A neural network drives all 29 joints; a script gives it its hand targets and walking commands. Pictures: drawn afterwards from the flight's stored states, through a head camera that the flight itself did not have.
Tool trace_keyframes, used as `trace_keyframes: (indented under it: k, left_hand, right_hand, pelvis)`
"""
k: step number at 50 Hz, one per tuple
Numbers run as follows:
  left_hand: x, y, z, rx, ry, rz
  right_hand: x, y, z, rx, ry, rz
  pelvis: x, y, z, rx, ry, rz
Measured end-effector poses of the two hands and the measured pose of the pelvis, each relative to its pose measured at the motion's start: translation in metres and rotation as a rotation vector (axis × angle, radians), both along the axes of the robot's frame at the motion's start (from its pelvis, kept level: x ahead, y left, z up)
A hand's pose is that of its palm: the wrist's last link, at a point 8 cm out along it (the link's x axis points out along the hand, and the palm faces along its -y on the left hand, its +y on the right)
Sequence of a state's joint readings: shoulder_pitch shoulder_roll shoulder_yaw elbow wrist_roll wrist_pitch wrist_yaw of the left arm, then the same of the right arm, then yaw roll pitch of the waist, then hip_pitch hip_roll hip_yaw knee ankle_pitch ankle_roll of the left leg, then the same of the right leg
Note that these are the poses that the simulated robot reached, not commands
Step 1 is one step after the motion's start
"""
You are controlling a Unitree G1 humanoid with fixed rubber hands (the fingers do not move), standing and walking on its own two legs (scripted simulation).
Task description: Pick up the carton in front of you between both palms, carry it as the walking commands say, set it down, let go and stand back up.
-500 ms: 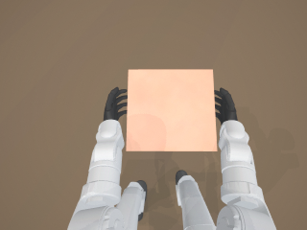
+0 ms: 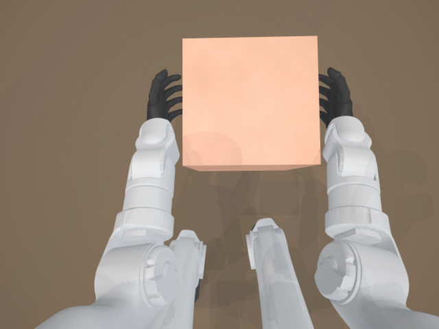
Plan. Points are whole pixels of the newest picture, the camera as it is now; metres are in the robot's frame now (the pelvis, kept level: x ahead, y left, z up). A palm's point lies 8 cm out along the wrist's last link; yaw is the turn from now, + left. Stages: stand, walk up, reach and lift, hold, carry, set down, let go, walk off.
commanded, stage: set down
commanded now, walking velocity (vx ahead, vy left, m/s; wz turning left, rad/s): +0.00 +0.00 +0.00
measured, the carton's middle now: (244, 119) +0.48 -0.08 -0.18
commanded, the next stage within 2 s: none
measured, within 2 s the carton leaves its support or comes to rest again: rests again in 1.22 s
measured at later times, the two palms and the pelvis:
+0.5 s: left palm (186, 118) +0.52 +0.05 -0.24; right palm (318, 121) +0.48 -0.25 -0.25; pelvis -0.03 +0.00 -0.11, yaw +2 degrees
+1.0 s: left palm (194, 121) +0.54 +0.05 -0.35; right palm (307, 122) +0.50 -0.25 -0.35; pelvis -0.02 +0.00 -0.18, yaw +3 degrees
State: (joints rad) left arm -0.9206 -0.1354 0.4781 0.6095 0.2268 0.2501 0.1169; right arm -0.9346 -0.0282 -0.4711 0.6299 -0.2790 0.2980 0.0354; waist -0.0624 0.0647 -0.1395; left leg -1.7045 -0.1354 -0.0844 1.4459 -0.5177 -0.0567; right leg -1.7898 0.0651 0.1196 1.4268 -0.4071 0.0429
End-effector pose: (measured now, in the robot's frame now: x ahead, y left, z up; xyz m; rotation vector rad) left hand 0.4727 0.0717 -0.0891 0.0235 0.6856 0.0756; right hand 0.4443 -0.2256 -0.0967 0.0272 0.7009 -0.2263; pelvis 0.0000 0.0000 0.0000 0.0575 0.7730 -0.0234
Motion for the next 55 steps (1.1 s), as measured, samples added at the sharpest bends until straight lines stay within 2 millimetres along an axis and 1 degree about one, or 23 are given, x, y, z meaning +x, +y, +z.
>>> trace_keyframes:
  k: [6,13,20,26,34,37,41,44,49,55]
  left_hand:
    - [0.012,-0.004,-0.038,0.004,-0.007,-0.003]
    - [0.024,-0.010,-0.077,0.011,0.004,-0.014]
    - [0.035,-0.017,-0.117,0.016,0.019,-0.034]
    - [0.046,-0.023,-0.156,0.017,0.027,-0.049]
    - [0.059,-0.029,-0.211,0.021,0.038,-0.066]
    - [0.062,-0.030,-0.229,0.019,0.048,-0.069]
    - [0.065,-0.029,-0.247,0.012,0.068,-0.069]
    - [0.067,-0.027,-0.256,0.011,0.068,-0.074]
    - [0.071,-0.026,-0.263,0.008,0.061,-0.080]
    - [0.069,-0.024,-0.267,0.007,0.071,-0.091]
  right_hand:
    - [0.011,-0.004,-0.041,0.004,-0.006,0.001]
    - [0.020,-0.009,-0.081,0.000,0.006,0.000]
    - [0.028,-0.016,-0.120,-0.012,0.023,-0.004]
    - [0.035,-0.022,-0.157,-0.023,0.032,-0.009]
    - [0.047,-0.028,-0.209,-0.030,0.045,-0.011]
    - [0.050,-0.030,-0.226,-0.035,0.056,-0.008]
    - [0.053,-0.029,-0.242,-0.041,0.077,0.004]
    - [0.057,-0.029,-0.248,-0.039,0.078,0.008]
    - [0.061,-0.028,-0.252,-0.031,0.071,0.005]
    - [0.055,-0.027,-0.257,-0.027,0.083,0.016]
  pelvis:
    - [-0.009,-0.005,-0.033,0.014,0.026,0.003]
    - [-0.018,-0.007,-0.066,0.023,0.032,0.008]
    - [-0.026,-0.006,-0.094,0.024,0.031,0.011]
    - [-0.029,-0.004,-0.117,0.020,0.024,0.014]
    - [-0.029,-0.001,-0.148,0.014,0.003,0.019]
    - [-0.027,-0.002,-0.157,0.013,-0.022,0.033]
    - [-0.023,-0.003,-0.166,0.003,-0.037,0.049]
    - [-0.020,-0.004,-0.171,-0.004,-0.044,0.058]
    - [-0.018,-0.003,-0.178,-0.013,-0.049,0.071]
    - [-0.021,-0.001,-0.185,-0.022,-0.065,0.083]
